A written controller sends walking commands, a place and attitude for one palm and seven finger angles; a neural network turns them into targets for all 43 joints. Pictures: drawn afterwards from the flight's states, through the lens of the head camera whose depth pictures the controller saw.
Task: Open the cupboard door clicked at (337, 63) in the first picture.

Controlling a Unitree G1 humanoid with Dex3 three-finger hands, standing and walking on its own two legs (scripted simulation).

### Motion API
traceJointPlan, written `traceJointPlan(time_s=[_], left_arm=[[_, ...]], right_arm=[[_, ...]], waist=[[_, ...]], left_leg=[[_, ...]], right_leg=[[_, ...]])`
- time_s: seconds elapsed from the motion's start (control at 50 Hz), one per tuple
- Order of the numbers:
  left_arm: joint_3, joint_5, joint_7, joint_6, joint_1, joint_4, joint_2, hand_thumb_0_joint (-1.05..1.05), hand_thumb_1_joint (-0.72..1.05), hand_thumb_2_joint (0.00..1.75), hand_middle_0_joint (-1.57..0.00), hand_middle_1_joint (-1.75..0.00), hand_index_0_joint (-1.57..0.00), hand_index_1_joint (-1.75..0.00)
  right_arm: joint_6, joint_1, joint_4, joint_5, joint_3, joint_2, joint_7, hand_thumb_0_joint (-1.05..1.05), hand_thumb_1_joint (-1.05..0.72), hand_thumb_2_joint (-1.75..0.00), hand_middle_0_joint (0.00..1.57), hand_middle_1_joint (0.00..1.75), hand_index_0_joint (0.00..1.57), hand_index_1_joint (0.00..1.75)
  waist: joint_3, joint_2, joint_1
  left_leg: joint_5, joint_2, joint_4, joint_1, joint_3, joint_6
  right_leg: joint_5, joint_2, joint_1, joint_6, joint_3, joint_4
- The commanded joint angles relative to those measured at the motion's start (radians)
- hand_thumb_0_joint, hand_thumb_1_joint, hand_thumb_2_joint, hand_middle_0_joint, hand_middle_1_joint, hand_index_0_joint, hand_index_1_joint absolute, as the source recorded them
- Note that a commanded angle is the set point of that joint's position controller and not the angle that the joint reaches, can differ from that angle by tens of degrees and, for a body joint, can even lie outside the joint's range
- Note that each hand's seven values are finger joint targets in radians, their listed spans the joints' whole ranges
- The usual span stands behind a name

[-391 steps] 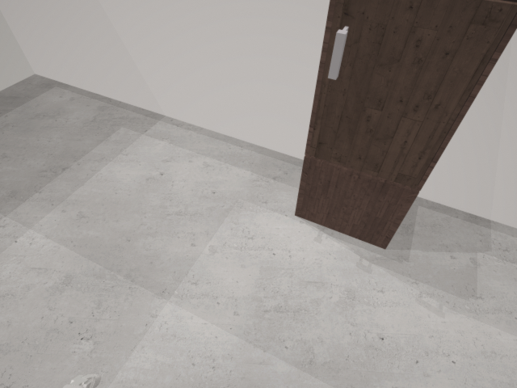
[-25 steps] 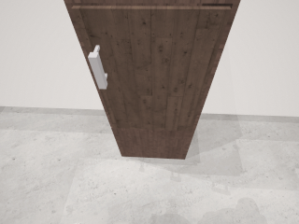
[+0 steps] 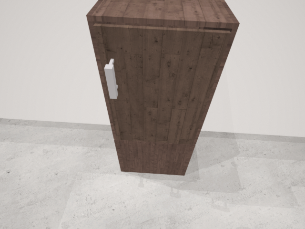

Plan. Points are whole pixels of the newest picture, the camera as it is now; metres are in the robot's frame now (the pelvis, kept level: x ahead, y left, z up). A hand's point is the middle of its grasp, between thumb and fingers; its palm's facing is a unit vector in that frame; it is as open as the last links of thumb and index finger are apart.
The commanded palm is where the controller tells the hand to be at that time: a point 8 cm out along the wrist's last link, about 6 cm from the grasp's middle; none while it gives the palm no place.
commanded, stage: come to a stop and stand still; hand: left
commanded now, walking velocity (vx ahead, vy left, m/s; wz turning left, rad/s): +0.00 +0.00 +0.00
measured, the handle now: (112, 78) +0.57 +0.19 +0.08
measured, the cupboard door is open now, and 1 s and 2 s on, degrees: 0 0 0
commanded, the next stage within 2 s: look again from close up in 0.36 s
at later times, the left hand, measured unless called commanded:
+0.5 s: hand out of the picture -0.03 +0.14 -0.18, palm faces +0.03 -0.99 -0.16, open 7.4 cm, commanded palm none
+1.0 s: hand out of the picture -0.03 +0.18 -0.19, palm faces +0.07 -0.98 -0.19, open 7.4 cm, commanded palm none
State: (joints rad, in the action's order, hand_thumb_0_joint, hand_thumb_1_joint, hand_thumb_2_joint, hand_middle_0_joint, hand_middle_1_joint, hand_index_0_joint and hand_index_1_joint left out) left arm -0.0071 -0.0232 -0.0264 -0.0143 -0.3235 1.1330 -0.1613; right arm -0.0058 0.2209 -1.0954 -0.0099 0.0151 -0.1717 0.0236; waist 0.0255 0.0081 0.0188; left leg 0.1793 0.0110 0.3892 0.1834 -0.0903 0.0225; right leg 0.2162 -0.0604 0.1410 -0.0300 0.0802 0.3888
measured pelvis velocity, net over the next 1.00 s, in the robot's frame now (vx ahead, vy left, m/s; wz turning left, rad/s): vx -0.02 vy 0.00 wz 0.03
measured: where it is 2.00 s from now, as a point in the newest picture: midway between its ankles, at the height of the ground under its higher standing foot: outside the picture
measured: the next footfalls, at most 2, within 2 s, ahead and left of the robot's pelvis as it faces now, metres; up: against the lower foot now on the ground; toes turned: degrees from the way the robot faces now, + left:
none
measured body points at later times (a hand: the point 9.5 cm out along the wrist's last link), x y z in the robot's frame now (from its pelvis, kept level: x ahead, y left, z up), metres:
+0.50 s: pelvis -0.01 -0.01 +0.00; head +0.00 -0.01 +0.45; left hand -0.03 +0.19 -0.17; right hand -0.04 -0.21 -0.17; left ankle +0.02 +0.10 -0.74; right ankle +0.00 -0.13 -0.74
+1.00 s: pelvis -0.02 +0.00 -0.01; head -0.04 +0.01 +0.44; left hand -0.03 +0.23 -0.17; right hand +0.01 -0.23 -0.16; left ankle +0.02 +0.10 -0.74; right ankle +0.00 -0.13 -0.74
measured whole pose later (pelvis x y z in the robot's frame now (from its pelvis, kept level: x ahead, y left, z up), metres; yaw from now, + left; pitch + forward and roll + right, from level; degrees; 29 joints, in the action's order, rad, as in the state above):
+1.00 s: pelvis -0.02 +0.00 -0.01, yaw +2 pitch -2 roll -1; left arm -0.01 -0.02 -0.03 0.00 -0.34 1.04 -0.17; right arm -0.01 0.29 -1.03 -0.02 0.00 -0.17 0.01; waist 0.00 0.01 0.00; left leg 0.20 0.01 0.51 0.28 -0.06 0.03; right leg 0.24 -0.07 0.21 -0.03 0.11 0.49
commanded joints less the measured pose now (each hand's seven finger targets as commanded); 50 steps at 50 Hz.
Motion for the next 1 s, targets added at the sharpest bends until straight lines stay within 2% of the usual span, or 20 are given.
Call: traceJointPlan(time_s=[0.0, 0.2, 0.32, 0.42, 0.44, 0.46, 0.48, 0.5, 0.52, 0.56, 0.58, 0.62, 0.64, 0.66, 0.72, 0.82, 0.96, 0.98], left_arm=[[-0.009, 0.001, -0.007, 0.021, -0.052, -0.025, -0.082, 0.0, 0.9, 0.9, -0.2, -0.3, -0.2, -0.3], [-0.01, 0.004, -0.011, 0.021, -0.082, -0.017, -0.058, 0.0, 0.9, 0.9, -0.2, -0.3, -0.2, -0.3], [-0.014, 0.005, -0.013, 0.024, -0.086, -0.022, -0.047, 0.0, 0.9, 0.9, -0.2, -0.3, -0.2, -0.3], [-0.016, 0.005, -0.015, 0.025, -0.086, -0.024, -0.036, 0.0, 0.9, 0.9, -0.2, -0.3, -0.2, -0.3], [0.003, -0.006, -0.048, 0.048, -0.11, -0.014, -0.067, 0.0, 0.9, 0.9, -0.2, -0.3, -0.2, -0.3], [-0.006, -0.003, -0.04, 0.069, -0.077, -0.03, -0.104, 0.0, 0.9, 0.9, -0.2, -0.3, -0.2, -0.3], [-0.007, 0.001, -0.035, 0.072, -0.072, -0.053, -0.09, 0.0, 0.9, 0.9, -0.2, -0.3, -0.2, -0.3], [-0.007, 0.004, -0.031, 0.07, -0.055, -0.061, -0.078, 0.0, 0.9, 0.9, -0.2, -0.3, -0.2, -0.3], [-0.007, 0.008, -0.028, 0.064, -0.05, -0.069, -0.073, 0.0, 0.9, 0.9, -0.2, -0.3, -0.2, -0.3], [-0.005, 0.004, -0.024, 0.045, -0.038, -0.08, -0.062, 0.0, 0.9, 0.9, -0.2, -0.3, -0.2, -0.3], [-0.005, 0.003, -0.021, 0.039, -0.042, -0.086, -0.063, 0.0, 0.9, 0.9, -0.2, -0.3, -0.2, -0.3], [-0.007, 0.001, -0.019, 0.032, -0.046, -0.097, -0.061, 0.0, 0.9, 0.9, -0.2, -0.3, -0.2, -0.3], [-0.01, 0.001, -0.017, 0.03, -0.049, -0.106, -0.064, 0.0, 0.9, 0.9, -0.2, -0.3, -0.2, -0.3], [-0.012, -0.001, -0.017, 0.029, -0.049, -0.111, -0.068, 0.0, 0.9, 0.9, -0.2, -0.3, -0.2, -0.3], [-0.015, 0.001, -0.014, 0.028, -0.06, -0.128, -0.071, 0.0, 0.9, 0.9, -0.2, -0.3, -0.2, -0.3], [-0.014, 0.002, -0.011, 0.033, -0.071, -0.135, -0.08, 0.0, 0.9, 0.9, -0.2, -0.3, -0.2, -0.3], [-0.012, 0.002, -0.008, 0.033, -0.067, -0.133, -0.098, 0.0, 0.9, 0.9, -0.2, -0.3, -0.2, -0.3], [-0.012, 0.002, -0.008, 0.032, -0.068, -0.132, -0.097, 0.0, 0.9, 0.9, -0.2, -0.3, -0.2, -0.3]], right_arm=[[-0.008, 0.063, 0.014, 0.001, 0.013, -0.093, 0.006, 0.0, -0.9, -0.9, 0.2, 0.3, 0.2, 0.3], [-0.007, 0.131, -0.02, 0.0, 0.01, -0.057, 0.007, 0.0, -0.9, -0.9, 0.2, 0.3, 0.2, 0.3], [-0.007, 0.165, -0.03, -0.001, 0.011, -0.034, 0.009, 0.0, -0.9, -0.9, 0.2, 0.3, 0.2, 0.3], [-0.01, 0.179, -0.034, -0.001, 0.012, -0.021, 0.011, 0.0, -0.9, -0.9, 0.2, 0.3, 0.2, 0.3], [-0.026, 0.053, 0.045, 0.0, -0.001, -0.056, -0.006, 0.0, -0.9, -0.9, 0.2, 0.3, 0.2, 0.3], [-0.026, 0.081, 0.076, 0.002, -0.008, -0.021, -0.011, 0.0, -0.9, -0.9, 0.2, 0.3, 0.2, 0.3], [-0.033, 0.167, 0.067, -0.005, -0.008, -0.006, -0.009, 0.0, -0.9, -0.9, 0.2, 0.3, 0.2, 0.3], [-0.037, 0.173, 0.059, -0.007, -0.005, -0.015, -0.007, 0.0, -0.9, -0.9, 0.2, 0.3, 0.2, 0.3], [-0.035, 0.165, 0.061, -0.004, -0.004, -0.026, -0.003, 0.0, -0.9, -0.9, 0.2, 0.3, 0.2, 0.3], [-0.025, 0.141, 0.077, -0.006, -0.003, -0.034, 0.0, 0.0, -0.9, -0.9, 0.2, 0.3, 0.2, 0.3], [-0.02, 0.137, 0.087, -0.007, -0.001, -0.038, -0.001, 0.0, -0.9, -0.9, 0.2, 0.3, 0.2, 0.3], [-0.012, 0.133, 0.096, -0.009, 0.004, -0.052, -0.003, 0.0, -0.9, -0.9, 0.2, 0.3, 0.2, 0.3], [-0.009, 0.13, 0.104, -0.01, 0.006, -0.057, -0.004, 0.0, -0.9, -0.9, 0.2, 0.3, 0.2, 0.3], [-0.011, 0.133, 0.106, -0.012, 0.007, -0.06, -0.004, 0.0, -0.9, -0.9, 0.2, 0.3, 0.2, 0.3], [-0.014, 0.124, 0.116, -0.011, 0.009, -0.077, -0.005, 0.0, -0.9, -0.9, 0.2, 0.3, 0.2, 0.3], [-0.024, 0.111, 0.118, -0.008, 0.008, -0.09, -0.005, 0.0, -0.9, -0.9, 0.2, 0.3, 0.2, 0.3], [-0.02, 0.104, 0.104, -0.004, 0.005, -0.093, -0.007, 0.0, -0.9, -0.9, 0.2, 0.3, 0.2, 0.3], [-0.02, 0.099, 0.102, -0.004, 0.005, -0.096, -0.007, 0.0, -0.9, -0.9, 0.2, 0.3, 0.2, 0.3]], waist=[[0.06, -0.012, -0.015], [0.079, 0.001, -0.011], [0.08, 0.012, -0.014], [0.067, -0.007, -0.015], [0.112, 0.001, 0.023], [0.053, 0.019, -0.033], [-0.074, 0.033, -0.045], [-0.122, 0.015, -0.04], [-0.102, -0.023, -0.035], [0.035, -0.058, -0.027], [0.079, -0.041, -0.025], [0.117, -0.011, -0.027], [0.114, -0.008, -0.026], [0.101, -0.037, -0.026], [0.072, -0.015, -0.019], [0.034, -0.023, -0.014], [0.047, -0.002, -0.018], [0.05, -0.022, -0.017]], left_leg=[[0.071, 0.109, -0.129, 0.012, 0.122, -0.007], [0.113, 0.1, -0.125, 0.055, 0.119, -0.008], [0.086, 0.091, -0.094, 0.063, 0.104, -0.01], [0.058, 0.093, -0.081, 0.061, 0.104, -0.01], [-0.01, 0.096, 0.136, 0.148, 0.079, -0.036], [0.0, 0.074, 0.114, 0.097, 0.079, -0.04], [0.025, 0.064, 0.111, 0.058, 0.083, -0.025], [-0.072, 0.067, 0.108, 0.044, 0.093, -0.017], [-0.099, 0.078, 0.095, 0.045, 0.104, -0.01], [-0.02, 0.087, 0.06, 0.127, 0.127, 0.0], [0.049, 0.083, 0.039, 0.168, 0.137, 0.001], [0.163, 0.074, 0.008, 0.206, 0.148, 0.003], [0.195, 0.071, -0.003, 0.211, 0.153, 0.004], [0.193, 0.077, -0.015, 0.207, 0.16, 0.007], [0.211, 0.082, -0.038, 0.206, 0.179, 0.013], [0.13, 0.086, -0.039, 0.164, 0.17, 0.015], [0.116, 0.08, -0.04, 0.144, 0.151, 0.007], [0.125, 0.08, -0.044, 0.148, 0.154, 0.006]], right_leg=[[0.015, -0.063, 0.072, 0.025, -0.077, -0.084], [0.056, -0.057, 0.08, 0.031, -0.074, -0.076], [0.075, -0.057, 0.095, 0.037, -0.08, -0.076], [0.051, -0.054, 0.091, 0.041, -0.077, -0.066], [-0.169, -0.097, 0.115, 0.057, -0.123, -0.056], [-0.283, -0.149, 0.1, 0.075, -0.117, -0.046], [-0.202, -0.136, 0.039, 0.084, -0.097, 0.011], [-0.209, -0.113, 0.011, 0.082, -0.074, 0.047], [-0.139, -0.095, 0.033, 0.078, -0.067, 0.056], [0.036, -0.065, 0.107, 0.07, -0.052, 0.039], [0.091, -0.056, 0.128, 0.068, -0.053, 0.031], [0.166, -0.05, 0.156, 0.069, -0.059, 0.022], [0.184, -0.049, 0.159, 0.067, -0.059, 0.023], [0.164, -0.047, 0.146, 0.065, -0.05, 0.032], [0.136, -0.045, 0.12, 0.06, -0.047, 0.038], [0.056, -0.052, 0.088, 0.058, -0.054, 0.026], [0.081, -0.06, 0.1, 0.054, -0.061, -0.011], [0.082, -0.061, 0.1, 0.054, -0.062, -0.013]])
